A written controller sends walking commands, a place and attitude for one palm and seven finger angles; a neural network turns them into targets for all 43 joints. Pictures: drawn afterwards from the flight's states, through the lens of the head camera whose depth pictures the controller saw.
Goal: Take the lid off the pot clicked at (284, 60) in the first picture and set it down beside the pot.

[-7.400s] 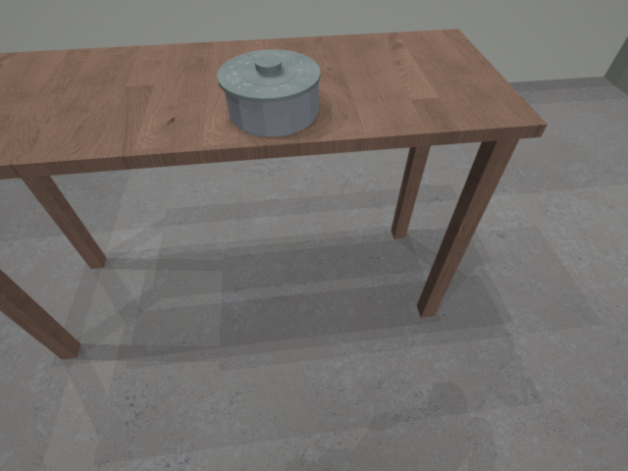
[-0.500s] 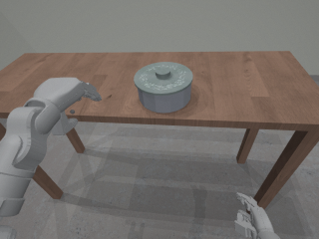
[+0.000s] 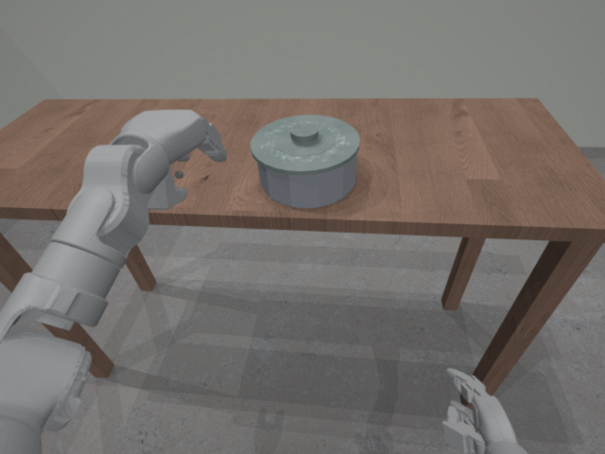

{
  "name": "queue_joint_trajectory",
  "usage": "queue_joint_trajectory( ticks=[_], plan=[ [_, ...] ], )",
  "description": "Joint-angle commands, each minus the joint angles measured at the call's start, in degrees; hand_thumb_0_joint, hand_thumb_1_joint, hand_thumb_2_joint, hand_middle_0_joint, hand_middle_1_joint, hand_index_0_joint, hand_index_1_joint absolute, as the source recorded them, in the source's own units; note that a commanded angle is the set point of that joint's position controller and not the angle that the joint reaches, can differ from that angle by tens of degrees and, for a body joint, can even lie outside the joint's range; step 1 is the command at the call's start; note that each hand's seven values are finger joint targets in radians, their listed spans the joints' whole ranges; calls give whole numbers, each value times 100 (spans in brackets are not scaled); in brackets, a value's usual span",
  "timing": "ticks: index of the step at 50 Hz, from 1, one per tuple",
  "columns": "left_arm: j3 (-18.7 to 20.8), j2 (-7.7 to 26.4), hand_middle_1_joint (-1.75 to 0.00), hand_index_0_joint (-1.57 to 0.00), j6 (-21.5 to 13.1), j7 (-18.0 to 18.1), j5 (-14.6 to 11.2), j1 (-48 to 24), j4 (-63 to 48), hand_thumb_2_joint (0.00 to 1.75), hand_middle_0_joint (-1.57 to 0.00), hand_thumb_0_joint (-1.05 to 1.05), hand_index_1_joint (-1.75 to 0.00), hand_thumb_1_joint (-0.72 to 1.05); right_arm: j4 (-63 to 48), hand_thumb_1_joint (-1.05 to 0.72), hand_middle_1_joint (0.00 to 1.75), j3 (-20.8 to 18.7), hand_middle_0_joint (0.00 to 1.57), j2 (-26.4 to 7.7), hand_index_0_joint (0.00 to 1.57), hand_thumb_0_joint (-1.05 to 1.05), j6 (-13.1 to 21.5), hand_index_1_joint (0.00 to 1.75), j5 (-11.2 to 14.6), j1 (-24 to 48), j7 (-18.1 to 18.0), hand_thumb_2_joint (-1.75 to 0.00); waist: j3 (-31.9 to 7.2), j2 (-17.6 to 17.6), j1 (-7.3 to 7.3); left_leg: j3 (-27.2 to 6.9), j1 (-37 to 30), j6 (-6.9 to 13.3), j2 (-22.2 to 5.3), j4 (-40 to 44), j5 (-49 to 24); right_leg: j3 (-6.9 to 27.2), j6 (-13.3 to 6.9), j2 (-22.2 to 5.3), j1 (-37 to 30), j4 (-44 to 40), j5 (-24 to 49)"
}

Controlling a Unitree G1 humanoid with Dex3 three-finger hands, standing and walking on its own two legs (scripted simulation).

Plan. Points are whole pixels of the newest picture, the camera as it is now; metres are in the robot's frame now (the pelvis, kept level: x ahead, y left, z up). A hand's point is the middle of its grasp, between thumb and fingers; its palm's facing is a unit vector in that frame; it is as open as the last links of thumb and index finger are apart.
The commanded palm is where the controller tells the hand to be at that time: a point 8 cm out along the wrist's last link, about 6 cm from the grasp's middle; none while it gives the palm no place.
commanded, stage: move the open hand above the knob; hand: left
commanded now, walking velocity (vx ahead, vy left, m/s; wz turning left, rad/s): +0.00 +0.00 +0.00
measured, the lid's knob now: (304, 132) +0.59 +0.07 +0.16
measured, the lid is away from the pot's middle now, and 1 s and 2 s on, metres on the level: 0.00 0.00 0.00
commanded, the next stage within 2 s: none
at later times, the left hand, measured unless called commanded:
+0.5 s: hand (234, 150) +0.42 +0.14 +0.23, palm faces -0.24 -0.03 -0.97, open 10.0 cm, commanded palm +0.44 +0.14 +0.29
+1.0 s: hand (268, 133) +0.45 +0.10 +0.23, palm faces -0.26 -0.07 -0.96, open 10.0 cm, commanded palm +0.53 +0.09 +0.29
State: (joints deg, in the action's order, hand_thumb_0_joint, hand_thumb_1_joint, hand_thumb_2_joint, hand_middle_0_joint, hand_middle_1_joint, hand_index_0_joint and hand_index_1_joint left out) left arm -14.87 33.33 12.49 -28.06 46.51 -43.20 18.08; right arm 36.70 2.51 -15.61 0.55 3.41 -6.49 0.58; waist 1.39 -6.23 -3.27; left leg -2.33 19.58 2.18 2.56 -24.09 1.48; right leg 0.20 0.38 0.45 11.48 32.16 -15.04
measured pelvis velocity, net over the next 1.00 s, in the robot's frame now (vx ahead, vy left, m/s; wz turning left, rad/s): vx -0.02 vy -0.03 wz -0.04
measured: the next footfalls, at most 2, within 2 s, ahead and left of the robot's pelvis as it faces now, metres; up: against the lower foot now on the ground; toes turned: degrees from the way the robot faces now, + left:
none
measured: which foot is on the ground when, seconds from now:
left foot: down 0.00-1.00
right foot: down 0.00-1.00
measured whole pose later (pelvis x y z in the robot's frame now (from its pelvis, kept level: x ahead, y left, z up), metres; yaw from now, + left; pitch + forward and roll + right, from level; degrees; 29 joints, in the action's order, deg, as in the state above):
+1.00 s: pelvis -0.02 -0.03 -0.01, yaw -2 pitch +0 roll -1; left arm -20.1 25.6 12.5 -24.7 48.6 -76.0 67.8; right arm 48.6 1.1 -15.2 7.4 4.0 -18.2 -1.8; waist -2.6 -2.5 6.6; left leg -4.0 30.3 2.5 1.8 -31.7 13.0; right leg 2.1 -1.0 3.6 22.2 36.8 -14.7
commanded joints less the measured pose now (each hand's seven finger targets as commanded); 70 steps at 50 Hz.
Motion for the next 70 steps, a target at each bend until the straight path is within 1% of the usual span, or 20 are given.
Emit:
queue_joint_trajectory(
  ticks=[1, 5, 7, 10, 12, 16, 18, 25, 27, 33, 35, 36, 39, 42, 45, 49, 56, 60, 66, 70],
  plan=[
    [780, 1206, -8, -86, 20, 177, 155, -3223, -634, 164, -86, 0, -8, -37, -935, -90, 30, -253, 20, -629, 20, 0, 316, 30, -14, 840, -13, -90, -1855, 294, 76, 74, -1599, -69, 122, 407, 1842, -231, -222, 401, 827, -790, -1061],
    [667, 1081, -8, -86, 129, 172, 136, -3287, 261, 164, -86, 0, -8, -37, -808, -90, 30, -266, 20, -696, 20, 0, 233, 30, 3, 636, -39, -90, -1262, 717, 190, 79, -1224, -75, 112, 420, 2094, -262, -187, 402, 1053, -894, -1283],
    [502, 957, -8, -86, 73, 178, 183, -3850, 5, 164, -86, 0, -8, -37, -856, -90, 30, -263, 20, -628, 20, 0, 285, 30, -16, 659, -52, -90, -1641, 427, 214, 115, -1405, -49, 157, 369, 2017, -234, -189, 429, 966, -830, -1241],
    [607, 1125, -8, -86, 104, 209, 226, -4115, 620, 164, -86, 0, -8, -37, -729, -90, 30, -283, 20, -686, 20, 0, 318, 30, -34, 424, -86, -90, -1630, 589, 269, 105, -1299, -55, 169, 326, 2038, -221, -175, 446, 1010, -854, -1319],
    [339, 827, -8, -86, 140, 182, 259, -4273, 1230, 164, -86, 0, -8, -37, -627, -90, 30, -286, 20, -666, 20, 0, 314, 30, -25, 324, -114, -90, -1345, 760, 373, 140, -1070, -32, 185, 298, 2104, -217, -149, 456, 1126, -907, -1404],
    [436, 1023, -8, -86, 33, 171, 329, -4808, 1389, 164, -86, 0, -8, -37, -582, -90, 30, -319, 20, -644, 20, 0, 400, 30, -59, 135, -141, -90, -1934, 646, 395, 174, -1107, 13, 248, 132, 1912, -92, -120, 443, 880, -906, -1368],
    [117, 642, -8, -86, 29, 151, 293, -4818, 1916, 164, -86, 0, -8, -37, -479, -90, 30, -313, 20, -644, 20, 0, 385, 30, -38, 23, -160, -90, -1501, 725, 497, 171, -898, 11, 242, 149, 2108, -122, -100, 448, 1116, -931, -1484],
    [295, 915, -8, -86, -146, 267, 236, -5307, 2533, 164, -86, 0, -8, -37, -259, -90, 30, -367, 20, -710, 20, 0, 512, 30, -15, -340, -196, -90, -1785, 790, 506, 174, -698, 48, 262, 7, 1964, -5, -81, 414, 952, -951, -1537],
    [122, 708, -8, -86, -126, 315, 291, -5329, 2902, 164, -86, 0, -8, -37, -133, -90, 30, -364, 20, -714, 20, 0, 501, 30, -12, -408, -201, -90, -1343, 896, 617, 180, -501, 45, 193, 74, 2240, -51, -57, 456, 1183, -925, -1607],
    [-47, 605, -8, -86, -137, 441, 299, -6132, 2962, 164, -86, 0, -8, -37, 48, -90, 30, -366, 20, -699, 20, 0, 688, 30, -3, -596, -221, -90, -1958, 603, 698, 174, -582, 56, 206, -6, 2441, 17, -30, 504, 1094, -794, -1631],
    [7, 729, -8, -86, -44, 477, 195, -6117, 3451, 164, -86, 0, -8, -37, 158, -90, 30, -374, 20, -757, 20, 0, 763, 30, 69, -649, -220, -90, -1844, 1005, 726, 157, -279, 89, 211, -134, 2209, 80, -6, 412, 1095, -887, -1740],
    [-118, 468, -8, -86, -58, 467, 256, -6100, 3508, 164, -86, 0, -8, -37, 255, -90, 30, -352, 20, -709, 20, 0, 763, 30, 28, -731, -240, -90, -1728, 879, 804, 201, -328, 96, 180, -78, 2419, 60, 20, 514, 1226, -806, -1645],
    [-116, 519, -8, -86, -115, 525, 328, -6423, 3440, 164, -86, 0, -8, -37, 303, -90, 30, -374, 20, -701, 20, 0, 839, 30, 9, -769, -245, -90, -1982, 584, 800, 180, -324, 82, 184, -125, 2529, 57, 0, 519, 1170, -726, -1626],
    [-122, 500, -8, -86, -30, 529, 328, -6288, 3895, 164, -86, 0, -8, -37, 467, -90, 30, -369, 20, -744, 20, 0, 840, 30, 33, -829, -266, -90, -1748, 812, 894, 199, -75, 92, 125, -181, 2605, 65, 23, 513, 1283, -730, -1667],
    [-200, 380, -8, -86, -68, 533, 230, -6696, 3709, 164, -86, 0, -8, -37, 465, -90, 30, -372, 20, -739, 20, 0, 936, 30, 78, -828, -274, -90, -2069, 692, 917, 186, -203, 119, 163, -238, 2559, 86, 17, 514, 1251, -712, -1642],
    [-325, 97, -8, -86, -8, 539, 248, -6741, 4122, 164, -86, 0, -8, -37, 684, -90, 30, -364, 20, -769, 20, 0, 943, 30, 63, -865, -308, -90, -1877, 622, 1008, 173, -111, 102, 91, -275, 2746, 19, 12, 569, 1529, -527, -1588],
    [-229, 206, -8, -86, 91, 649, 259, -7014, 4402, 164, -86, 0, -8, -37, 860, -90, 30, -344, 20, -793, 20, 0, 959, 30, 52, -865, -409, -90, -2134, 858, 1089, 298, 116, 152, 28, -580, 2547, 137, 41, 517, 1549, -391, -1538],
    [-333, 50, -8, -86, 178, 729, 223, -7470, 4356, 164, -86, 0, -8, -37, 893, -90, 30, -314, 20, -781, 20, 0, 943, 30, 87, -834, -432, -90, -2305, 502, 1135, 323, -23, 136, 6, -609, 2551, 116, 12, 512, 1724, -249, -1542],
    [-217, 280, -8, -86, 429, 696, 370, -7255, 4882, 164, -86, 0, -8, -37, 920, -90, 30, -305, 20, -823, 20, 0, 743, 30, 23, -774, -488, -90, -2127, 1018, 1174, 387, 387, 159, -64, -860, 2377, 214, 64, 440, 1830, -126, -1550],
    [-208, 352, -8, -86, 527, 609, 369, -7400, 4839, 164, -86, 0, -8, -37, 840, -90, 30, -251, 20, -788, 20, 0, 600, 30, 66, -649, -539, -90, -2284, 983, 1178, 438, 473, 178, -46, -962, 2245, 259, 90, 408, 1777, -42, -1591]
  ],
)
